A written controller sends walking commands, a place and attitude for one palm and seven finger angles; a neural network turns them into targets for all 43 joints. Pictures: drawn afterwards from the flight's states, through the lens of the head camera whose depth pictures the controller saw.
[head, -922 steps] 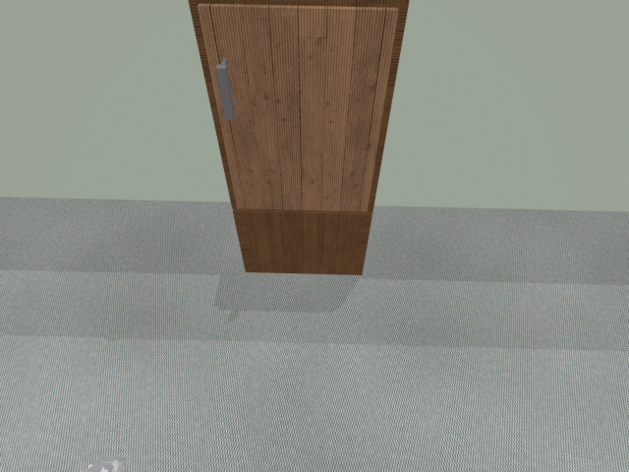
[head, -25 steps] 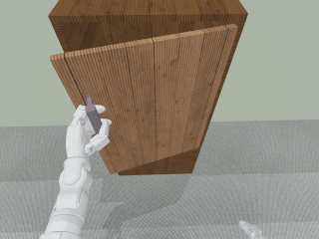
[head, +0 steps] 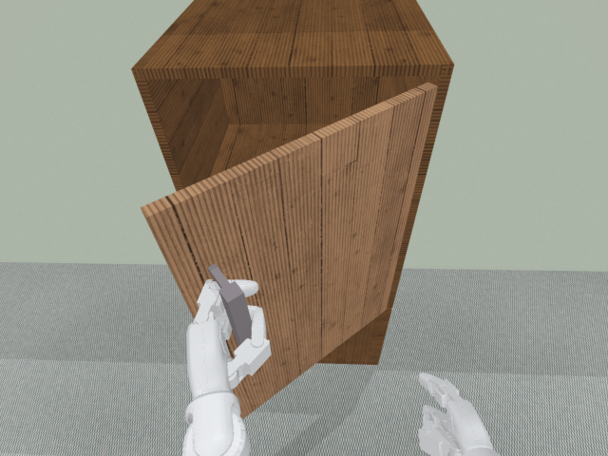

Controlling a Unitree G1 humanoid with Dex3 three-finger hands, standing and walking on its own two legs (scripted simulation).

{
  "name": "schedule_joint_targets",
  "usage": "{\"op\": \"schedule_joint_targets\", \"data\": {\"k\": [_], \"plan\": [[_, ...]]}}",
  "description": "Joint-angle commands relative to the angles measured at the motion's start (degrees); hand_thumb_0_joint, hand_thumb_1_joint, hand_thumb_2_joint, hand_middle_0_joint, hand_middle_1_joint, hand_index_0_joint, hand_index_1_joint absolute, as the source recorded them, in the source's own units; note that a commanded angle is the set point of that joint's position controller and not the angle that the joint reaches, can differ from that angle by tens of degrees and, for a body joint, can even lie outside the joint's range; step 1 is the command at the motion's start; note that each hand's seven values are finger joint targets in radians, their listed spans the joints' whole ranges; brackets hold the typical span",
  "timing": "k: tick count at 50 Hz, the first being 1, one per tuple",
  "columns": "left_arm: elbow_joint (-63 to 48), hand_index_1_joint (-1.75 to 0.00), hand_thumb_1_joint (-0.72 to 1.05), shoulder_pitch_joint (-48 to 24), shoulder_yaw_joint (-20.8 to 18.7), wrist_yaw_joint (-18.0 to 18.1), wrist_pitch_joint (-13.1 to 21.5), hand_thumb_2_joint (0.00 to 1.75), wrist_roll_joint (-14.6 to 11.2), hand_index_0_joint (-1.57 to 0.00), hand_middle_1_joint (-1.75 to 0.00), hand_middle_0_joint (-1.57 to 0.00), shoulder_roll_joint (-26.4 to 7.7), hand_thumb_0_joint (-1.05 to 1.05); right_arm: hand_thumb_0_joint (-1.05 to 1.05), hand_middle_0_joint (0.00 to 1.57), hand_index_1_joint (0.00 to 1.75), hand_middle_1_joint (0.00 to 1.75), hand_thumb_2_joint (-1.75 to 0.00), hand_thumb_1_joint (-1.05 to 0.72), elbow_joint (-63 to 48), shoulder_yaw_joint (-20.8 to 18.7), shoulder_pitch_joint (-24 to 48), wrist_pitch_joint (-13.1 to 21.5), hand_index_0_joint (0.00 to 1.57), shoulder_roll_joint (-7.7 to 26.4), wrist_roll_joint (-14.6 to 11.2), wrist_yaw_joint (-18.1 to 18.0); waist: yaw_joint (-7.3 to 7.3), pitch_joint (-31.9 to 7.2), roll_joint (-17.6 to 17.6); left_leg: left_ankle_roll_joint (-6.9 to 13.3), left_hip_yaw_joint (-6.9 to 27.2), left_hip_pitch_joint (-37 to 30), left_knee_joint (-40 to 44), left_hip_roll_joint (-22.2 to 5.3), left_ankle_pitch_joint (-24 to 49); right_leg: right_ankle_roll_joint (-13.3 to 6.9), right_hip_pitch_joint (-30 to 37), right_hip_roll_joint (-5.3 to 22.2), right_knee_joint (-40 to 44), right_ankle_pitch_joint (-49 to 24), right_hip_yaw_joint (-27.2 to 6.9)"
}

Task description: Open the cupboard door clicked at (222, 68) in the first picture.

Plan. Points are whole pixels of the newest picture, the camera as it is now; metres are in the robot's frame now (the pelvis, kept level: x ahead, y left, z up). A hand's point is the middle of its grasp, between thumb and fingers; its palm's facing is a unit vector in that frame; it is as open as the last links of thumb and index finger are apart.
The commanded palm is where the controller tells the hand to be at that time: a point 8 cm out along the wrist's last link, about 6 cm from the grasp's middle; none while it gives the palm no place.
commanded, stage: open thumb and fingers to let go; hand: left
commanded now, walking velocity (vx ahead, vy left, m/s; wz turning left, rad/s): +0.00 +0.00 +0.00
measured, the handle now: (232, 309) +0.29 +0.10 +0.07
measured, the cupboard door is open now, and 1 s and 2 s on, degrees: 40 37 41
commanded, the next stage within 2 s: slide the hand sideways off the handle in 0.88 s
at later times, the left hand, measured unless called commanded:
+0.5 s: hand (257, 335) +0.26 +0.07 +0.07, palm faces +0.37 -0.93 -0.01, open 11.1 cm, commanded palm +0.21 +0.11 +0.07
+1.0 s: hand (252, 334) +0.26 +0.07 +0.07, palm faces +0.27 -0.96 -0.01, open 14.7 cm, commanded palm +0.21 +0.11 +0.07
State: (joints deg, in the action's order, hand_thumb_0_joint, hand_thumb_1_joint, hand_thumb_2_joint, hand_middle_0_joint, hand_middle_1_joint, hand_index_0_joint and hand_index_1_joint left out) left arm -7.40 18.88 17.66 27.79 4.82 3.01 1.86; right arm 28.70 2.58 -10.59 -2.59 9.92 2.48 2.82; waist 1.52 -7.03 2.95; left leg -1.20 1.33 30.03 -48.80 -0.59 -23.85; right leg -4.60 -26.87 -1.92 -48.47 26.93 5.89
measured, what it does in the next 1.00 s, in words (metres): stands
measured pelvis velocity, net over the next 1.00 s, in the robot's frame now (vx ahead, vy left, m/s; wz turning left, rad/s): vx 0.00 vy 0.01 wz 0.00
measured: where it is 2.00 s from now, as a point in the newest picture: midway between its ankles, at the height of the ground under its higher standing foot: outside the picture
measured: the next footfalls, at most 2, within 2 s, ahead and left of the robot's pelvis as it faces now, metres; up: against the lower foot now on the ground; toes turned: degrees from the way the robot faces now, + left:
none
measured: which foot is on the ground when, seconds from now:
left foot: down 0.00-1.00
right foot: down 0.00-1.00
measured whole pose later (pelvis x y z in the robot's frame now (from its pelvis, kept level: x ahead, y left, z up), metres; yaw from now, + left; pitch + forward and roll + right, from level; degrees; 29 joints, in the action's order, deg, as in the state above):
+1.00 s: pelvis +0.00 +0.01 +0.00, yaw +0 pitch +6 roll +0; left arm -4.6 16.1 16.6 28.1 7.4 3.1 2.8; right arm 28.3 1.9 -11.5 -1.1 10.9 3.0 1.2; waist 0.7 -6.8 2.4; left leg -0.7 1.1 32.5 -50.5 0.0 -24.4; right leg -4.1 -29.4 -1.3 -50.4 27.6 5.6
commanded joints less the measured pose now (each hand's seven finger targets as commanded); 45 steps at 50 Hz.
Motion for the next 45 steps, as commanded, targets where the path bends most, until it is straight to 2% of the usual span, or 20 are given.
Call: {"op": "schedule_joint_targets", "data": {"k": [1,2,3,5,8,10,12,14,17,21,23,25,30,34,38,40,42,43,44,45], "plan": [[-13.2,-1.35,0.90,-4.5,-0.8,2.7,3.1,0.90,0.0,-0.40,-1.35,-0.40,9.4,0.00,0.00,0.20,0.30,0.30,-0.90,-0.90,-9.5,-2.2,8.6,3.1,0.20,4.9,0.0,-1.4,-1.40,-4.1,-8.0,2.1,0.1,-3.2,2.7,2.4,9.1,4.4,1.4,3.9,12.7,-17.9,-6.5],[-11.5,-1.35,0.90,-6.5,-1.9,3.4,3.4,0.90,0.2,-0.40,-1.35,-0.40,8.8,0.00,0.00,0.20,0.30,0.30,-0.90,-0.90,-9.0,-2.1,9.0,3.4,0.20,4.8,0.2,-1.7,-1.21,-3.2,-8.2,2.1,0.3,-2.6,2.1,2.5,8.0,4.6,0.3,4.3,13.6,-15.8,-7.6],[-10.3,-1.35,0.90,-12.2,-3.5,4.2,3.8,0.90,0.5,-0.40,-1.35,-0.40,7.0,0.00,0.00,0.20,0.30,0.30,-0.90,-0.90,-8.2,-2.0,8.8,3.5,0.20,4.9,0.2,-2.1,-0.54,-1.2,-8.7,2.2,0.5,-1.9,1.7,2.6,6.9,4.5,-1.2,4.6,14.8,-12.2,-8.6],[-7.8,-1.34,0.76,-12.6,-3.9,4.6,4.4,0.84,0.9,-0.39,-1.34,-0.39,7.4,0.00,0.00,0.20,0.30,0.30,-0.90,-0.90,-7.8,-2.2,9.2,3.9,0.20,4.6,0.7,-2.6,-1.13,-2.8,-8.7,2.1,0.6,-1.4,1.2,2.9,6.0,4.7,-0.9,5.4,15.7,-9.7,-10.7],[-8.7,-1.31,0.55,-11.7,-2.8,3.8,5.6,0.75,1.4,-0.38,-1.31,-0.38,7.7,0.00,0.00,0.20,0.30,0.30,-0.90,-0.90,-8.3,-2.8,7.5,4.6,0.20,4.7,0.6,-2.6,-1.51,-6.3,-8.7,2.2,0.6,-2.1,1.7,2.8,8.2,4.9,1.9,5.7,14.8,-14.8,-11.2],[-9.5,-1.30,0.41,-10.2,-3.2,3.0,6.3,0.69,1.1,-0.36,-1.30,-0.36,7.0,0.00,0.00,0.20,0.30,0.30,-0.90,-0.90,-8.3,-2.9,6.1,4.8,0.20,4.8,0.5,-2.7,-1.53,-7.9,-9.1,2.1,0.6,-1.7,2.1,2.7,9.9,5.5,4.4,6.1,13.5,-21.9,-11.4],[-9.8,-1.28,0.27,-8.6,-2.5,2.1,7.0,0.63,1.1,-0.35,-1.28,-0.35,7.1,0.00,0.00,0.20,0.30,0.30,-0.90,-0.90,-8.5,-2.9,5.6,4.9,0.20,5.0,0.3,-2.6,-1.29,-7.3,-8.7,2.1,0.6,-1.4,2.2,2.6,10.5,5.6,4.8,6.1,12.8,-24.9,-11.3],[-9.9,-1.27,0.13,-9.5,-2.4,1.8,7.4,0.57,1.3,-0.35,-1.27,-0.35,6.7,0.00,0.00,0.20,0.30,0.30,-0.90,-0.90,-8.5,-3.0,5.3,5.0,0.20,5.4,0.5,-2.6,-0.61,-6.8,-8.8,2.3,0.6,-1.1,1.9,2.6,10.3,5.8,4.1,6.3,12.5,-25.2,-11.1],[-9.2,-1.24,-0.08,-11.3,-2.8,1.8,8.4,0.48,1.3,-0.33,-1.24,-0.33,6.1,0.00,0.00,0.20,0.30,0.30,-0.90,-0.90,-8.3,-3.0,5.3,5.3,0.20,5.4,0.6,-2.9,-0.14,-6.1,-9.5,2.3,0.8,-0.3,1.4,2.6,8.5,6.0,2.8,6.6,13.3,-21.3,-12.0],[-9.7,-1.22,-0.36,-11.7,-3.8,1.8,9.4,0.36,1.1,-0.31,-1.22,-0.31,5.3,0.00,0.00,0.20,0.30,0.30,-0.90,-0.90,-8.2,-3.2,5.0,5.6,0.20,5.4,0.6,-3.1,-0.81,-8.3,-9.0,2.3,0.8,0.0,1.3,2.5,9.0,5.8,3.4,6.5,12.4,-21.3,-12.1],[-9.1,-1.20,-0.50,-11.6,-3.7,1.7,9.3,0.30,1.3,-0.30,-1.20,-0.30,4.9,0.00,0.00,0.20,0.30,0.30,-0.90,-0.90,-8.3,-3.3,4.8,5.6,0.20,5.5,0.4,-3.1,-0.70,-8.1,-9.6,2.4,0.9,0.2,1.2,2.5,9.2,5.8,3.5,6.5,12.4,-21.9,-12.1],[-9.5,-1.20,-0.50,-12.2,-3.4,1.8,9.3,0.30,1.2,-0.30,-1.20,-0.30,5.6,0.00,0.00,0.20,0.30,0.30,-0.90,-0.90,-8.3,-3.2,4.6,5.5,0.20,5.5,0.4,-3.1,-0.67,-8.7,-9.1,2.4,0.7,-0.2,1.3,2.5,9.8,5.8,3.6,6.4,11.7,-23.1,-11.4],[-10.3,-0.95,-0.50,-9.7,-3.6,1.7,8.9,0.30,0.8,-0.26,-0.95,-0.26,5.7,0.00,0.00,0.20,0.30,0.30,-0.90,-0.90,-8.8,-3.3,4.1,5.2,0.20,5.5,0.2,-3.2,-1.20,-9.8,-9.2,2.4,0.4,-1.1,1.9,2.5,11.2,5.7,4.7,5.8,10.5,-26.7,-9.8],[-9.2,-0.75,-0.50,-10.1,-2.6,2.0,8.3,0.30,0.8,-0.22,-0.75,-0.22,6.8,0.00,0.00,0.20,0.30,0.30,-0.90,-0.90,-9.1,-2.9,4.8,5.0,0.20,5.5,0.2,-3.1,-0.82,-7.1,-8.8,2.5,0.4,-1.4,2.0,2.4,10.4,5.3,2.4,5.2,10.9,-22.9,-8.7],[-8.7,-0.55,-0.50,-9.8,-2.9,2.8,7.6,0.30,1.1,-0.19,-0.55,-0.19,6.9,0.00,0.00,0.20,0.30,0.30,-0.90,-0.90,-9.4,-2.9,4.7,4.9,0.20,5.5,0.3,-3.0,-1.39,-7.7,-8.7,2.5,0.3,-2.1,2.4,2.3,10.7,4.7,2.0,4.3,10.3,-21.3,-7.1],[-9.6,-0.45,-0.50,-8.9,-3.1,3.0,7.4,0.30,1.0,-0.18,-0.45,-0.18,7.0,0.00,0.00,0.20,0.30,0.30,-0.90,-0.90,-9.7,-2.9,4.9,4.8,0.20,5.4,0.2,-2.8,-1.86,-8.9,-7.5,2.4,0.0,-2.6,2.6,2.3,11.3,4.5,2.3,3.9,9.4,-21.9,-6.4],[-9.6,-0.35,-0.50,-9.1,-1.6,3.1,6.8,0.30,1.2,-0.16,-0.35,-0.16,8.6,0.00,0.00,0.20,0.30,0.30,-0.90,-0.90,-10.0,-2.7,5.1,4.6,0.20,5.3,0.1,-2.6,-1.46,-8.2,-6.7,2.5,0.0,-3.3,2.7,2.2,11.6,4.2,1.4,3.4,9.1,-21.3,-5.5],[-9.2,-0.30,-0.50,-8.7,-1.7,3.2,6.3,0.30,1.3,-0.15,-0.30,-0.15,8.8,0.00,0.00,0.20,0.30,0.30,-0.90,-0.90,-10.0,-2.8,5.0,4.6,0.20,5.5,0.1,-2.5,-1.82,-8.1,-6.5,2.5,0.2,-3.2,2.9,2.0,12.0,3.8,1.3,3.1,8.7,-20.8,-4.8],[-9.4,-0.30,-0.50,-8.9,-1.3,3.2,6.1,0.30,1.2,-0.15,-0.30,-0.15,9.2,0.00,0.00,0.20,0.30,0.30,-0.90,-0.90,-10.0,-2.7,5.4,4.5,0.20,5.4,0.1,-2.4,-1.58,-7.3,-6.2,2.4,0.2,-3.1,2.8,1.9,12.0,3.8,0.5,3.0,8.5,-20.5,-4.5],[-10.2,-0.30,-0.50,-8.7,-1.5,3.2,6.0,0.30,1.1,-0.15,-0.30,-0.15,9.1,0.00,0.00,0.20,0.30,0.30,-0.90,-0.90,-10.1,-2.8,5.1,4.5,0.20,5.5,0.2,-2.3,-1.76,-8.5,-6.9,2.4,0.3,-3.3,2.8,1.9,12.5,3.7,1.0,2.8,8.0,-21.0,-4.3]]}}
